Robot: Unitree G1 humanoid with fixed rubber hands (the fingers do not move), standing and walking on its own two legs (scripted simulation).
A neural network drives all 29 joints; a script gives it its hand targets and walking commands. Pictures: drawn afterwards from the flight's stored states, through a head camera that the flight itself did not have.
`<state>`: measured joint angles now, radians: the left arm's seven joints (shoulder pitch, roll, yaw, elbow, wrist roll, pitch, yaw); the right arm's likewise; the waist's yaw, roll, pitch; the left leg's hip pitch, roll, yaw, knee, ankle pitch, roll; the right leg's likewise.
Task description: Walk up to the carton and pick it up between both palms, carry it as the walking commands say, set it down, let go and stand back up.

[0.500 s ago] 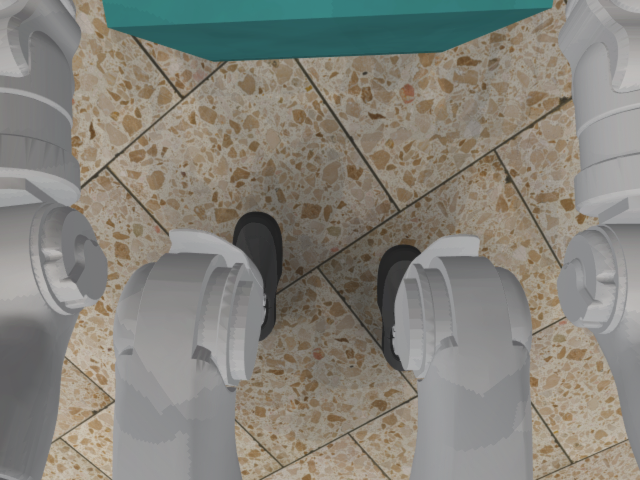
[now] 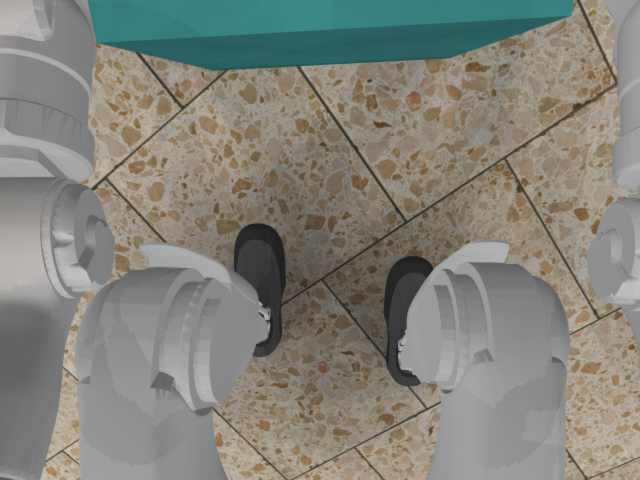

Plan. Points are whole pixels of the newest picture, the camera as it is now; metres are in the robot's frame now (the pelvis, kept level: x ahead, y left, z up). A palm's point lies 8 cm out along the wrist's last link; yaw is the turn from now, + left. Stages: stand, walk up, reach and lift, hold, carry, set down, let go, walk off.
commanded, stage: reach and lift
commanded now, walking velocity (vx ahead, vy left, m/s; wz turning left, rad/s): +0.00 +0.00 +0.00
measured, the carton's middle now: out of the picture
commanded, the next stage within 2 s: none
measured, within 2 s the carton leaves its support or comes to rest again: leaves its support in 1.50 s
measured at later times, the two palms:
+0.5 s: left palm out of the picture +0.57 +0.22 -0.14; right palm out of the picture +0.58 -0.16 -0.14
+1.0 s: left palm out of the picture +0.57 +0.22 -0.14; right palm out of the picture +0.58 -0.16 -0.14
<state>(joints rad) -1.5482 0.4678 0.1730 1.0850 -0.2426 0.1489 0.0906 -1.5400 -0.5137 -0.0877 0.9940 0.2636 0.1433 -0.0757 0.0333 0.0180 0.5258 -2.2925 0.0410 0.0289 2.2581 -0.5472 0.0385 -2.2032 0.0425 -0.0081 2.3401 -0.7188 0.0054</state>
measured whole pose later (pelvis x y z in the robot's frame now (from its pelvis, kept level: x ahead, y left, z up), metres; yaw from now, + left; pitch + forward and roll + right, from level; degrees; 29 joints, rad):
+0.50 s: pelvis -0.01 +0.00 +0.00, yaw -1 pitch +31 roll -1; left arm -1.67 0.49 0.11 1.20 -0.28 0.13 0.08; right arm -1.63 -0.45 0.00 1.09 0.26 0.18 -0.09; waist 0.03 -0.02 0.52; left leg -2.28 0.04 0.03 2.25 -0.51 0.05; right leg -2.19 0.05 -0.01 2.33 -0.67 0.02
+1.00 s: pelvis -0.01 -0.01 +0.00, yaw +0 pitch +31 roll +0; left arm -1.61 0.50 0.24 1.13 -0.20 0.16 0.02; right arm -1.64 -0.38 -0.15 1.05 0.16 0.22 -0.03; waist 0.02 0.01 0.52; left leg -2.29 0.03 0.01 2.25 -0.51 0.02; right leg -2.21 0.04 -0.03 2.34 -0.68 -0.02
